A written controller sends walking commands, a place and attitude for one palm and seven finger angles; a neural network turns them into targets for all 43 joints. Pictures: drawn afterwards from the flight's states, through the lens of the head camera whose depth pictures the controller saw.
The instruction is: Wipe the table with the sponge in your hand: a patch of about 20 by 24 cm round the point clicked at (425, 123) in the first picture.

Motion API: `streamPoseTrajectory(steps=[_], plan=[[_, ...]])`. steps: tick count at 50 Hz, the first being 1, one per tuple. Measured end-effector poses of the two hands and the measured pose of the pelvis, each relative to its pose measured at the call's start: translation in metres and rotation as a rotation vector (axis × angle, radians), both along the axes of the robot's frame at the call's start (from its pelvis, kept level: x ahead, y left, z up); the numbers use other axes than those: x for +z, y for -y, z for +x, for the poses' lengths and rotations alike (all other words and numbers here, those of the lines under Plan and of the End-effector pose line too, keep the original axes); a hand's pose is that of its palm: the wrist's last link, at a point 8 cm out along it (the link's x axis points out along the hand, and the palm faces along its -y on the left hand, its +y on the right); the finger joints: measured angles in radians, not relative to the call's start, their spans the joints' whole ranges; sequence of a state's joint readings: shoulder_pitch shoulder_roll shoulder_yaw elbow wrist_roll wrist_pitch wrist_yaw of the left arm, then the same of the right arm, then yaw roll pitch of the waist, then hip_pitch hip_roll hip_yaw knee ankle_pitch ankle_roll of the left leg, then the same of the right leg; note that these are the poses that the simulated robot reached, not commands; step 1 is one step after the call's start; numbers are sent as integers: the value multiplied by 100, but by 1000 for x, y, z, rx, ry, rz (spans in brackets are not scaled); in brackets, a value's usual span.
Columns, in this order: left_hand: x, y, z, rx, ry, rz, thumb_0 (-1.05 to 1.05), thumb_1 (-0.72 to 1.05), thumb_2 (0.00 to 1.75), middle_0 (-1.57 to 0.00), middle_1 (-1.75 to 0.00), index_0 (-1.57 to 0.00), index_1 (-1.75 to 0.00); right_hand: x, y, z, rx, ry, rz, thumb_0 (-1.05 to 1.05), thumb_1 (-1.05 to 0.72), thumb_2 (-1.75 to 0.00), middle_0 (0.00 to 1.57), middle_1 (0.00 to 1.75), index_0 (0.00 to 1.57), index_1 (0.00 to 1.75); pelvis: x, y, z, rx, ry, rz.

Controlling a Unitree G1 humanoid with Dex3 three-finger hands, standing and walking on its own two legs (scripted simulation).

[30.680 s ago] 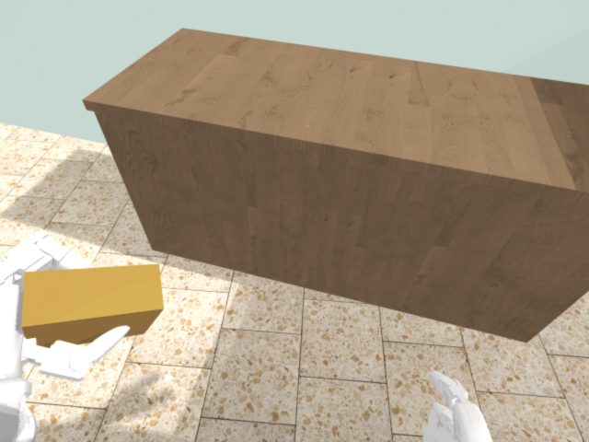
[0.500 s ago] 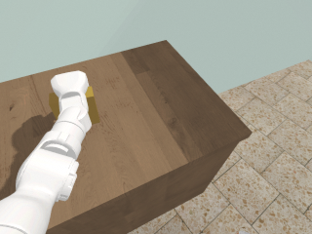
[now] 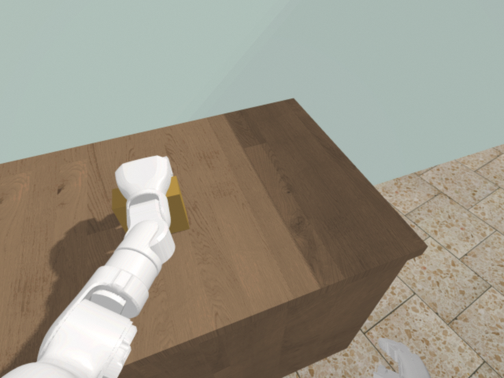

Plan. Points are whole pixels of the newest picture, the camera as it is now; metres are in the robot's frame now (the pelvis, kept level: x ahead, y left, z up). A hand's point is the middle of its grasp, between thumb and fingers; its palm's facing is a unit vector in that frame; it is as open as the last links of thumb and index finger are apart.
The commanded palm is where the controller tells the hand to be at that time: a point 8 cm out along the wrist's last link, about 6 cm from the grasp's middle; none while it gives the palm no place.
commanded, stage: wipe back along the third lane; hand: left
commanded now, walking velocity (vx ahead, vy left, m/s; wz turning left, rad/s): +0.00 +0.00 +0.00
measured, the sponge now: (155, 215) +0.40 +0.22 +0.02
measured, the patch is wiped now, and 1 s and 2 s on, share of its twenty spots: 0.90 0.90 0.90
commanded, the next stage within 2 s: slide back across to the middle lane in 1.12 s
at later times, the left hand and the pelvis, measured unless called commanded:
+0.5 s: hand (158, 216) +0.36 +0.19 +0.07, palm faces +0.01 -0.06 -1.00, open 9.3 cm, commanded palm +0.31 +0.17 +0.10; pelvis +0.01 -0.01 +0.00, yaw +0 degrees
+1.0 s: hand (166, 244) +0.31 +0.16 +0.07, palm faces +0.04 -0.08 -1.00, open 9.2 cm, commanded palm +0.26 +0.15 +0.10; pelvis -0.01 -0.02 +0.00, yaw +0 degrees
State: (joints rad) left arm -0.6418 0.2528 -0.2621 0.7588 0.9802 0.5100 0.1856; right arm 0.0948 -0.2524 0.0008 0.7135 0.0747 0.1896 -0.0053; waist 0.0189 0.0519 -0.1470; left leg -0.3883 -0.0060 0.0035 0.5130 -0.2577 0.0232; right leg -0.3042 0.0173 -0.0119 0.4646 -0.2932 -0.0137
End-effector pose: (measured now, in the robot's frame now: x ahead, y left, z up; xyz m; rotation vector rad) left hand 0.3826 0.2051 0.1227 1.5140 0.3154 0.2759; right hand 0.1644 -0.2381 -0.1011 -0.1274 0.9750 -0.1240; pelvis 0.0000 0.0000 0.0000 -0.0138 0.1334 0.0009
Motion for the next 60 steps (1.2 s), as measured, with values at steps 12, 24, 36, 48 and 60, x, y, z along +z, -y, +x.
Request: streamPoseTrajectory(steps=[12, 24, 36, 48, 60], plan=[[0, 8, -21, -12, 11, -6, -1, -43, 106, -77, -148, -79, -148, 22, -19, 62, 110, 123, 32, 1, -91, -89, 20, 30, 20, 30, 0, 8, 8, 17, 32, 8], [0, 17, -41, -27, 27, -19, 0, -43, 106, -77, -148, -79, -148, 13, -9, 48, 100, 90, 48, 1, -91, -89, 20, 30, 20, 30, 1, 13, 7, 7, 56, 12], [0, 34, -70, -53, 48, -31, 2, -43, 106, -76, -149, -79, -148, 17, -10, 47, 111, 128, 83, 1, -91, -89, 20, 30, 20, 30, 0, 16, 0, -1, 82, 18], [-1, 43, -96, -48, 63, -45, 3, -43, 106, -75, -149, -80, -147, 31, -12, 56, 141, 191, 98, 1, -91, -89, 20, 30, 19, 30, 0, 23, -10, -5, 113, 22], [-2, 51, -113, -61, 72, -50, 3, -42, 106, -75, -150, -79, -147, 33, -7, 55, 142, 219, 116, 1, -91, -89, 20, 30, 19, 30, 0, 29, -12, -12, 127, 25]])
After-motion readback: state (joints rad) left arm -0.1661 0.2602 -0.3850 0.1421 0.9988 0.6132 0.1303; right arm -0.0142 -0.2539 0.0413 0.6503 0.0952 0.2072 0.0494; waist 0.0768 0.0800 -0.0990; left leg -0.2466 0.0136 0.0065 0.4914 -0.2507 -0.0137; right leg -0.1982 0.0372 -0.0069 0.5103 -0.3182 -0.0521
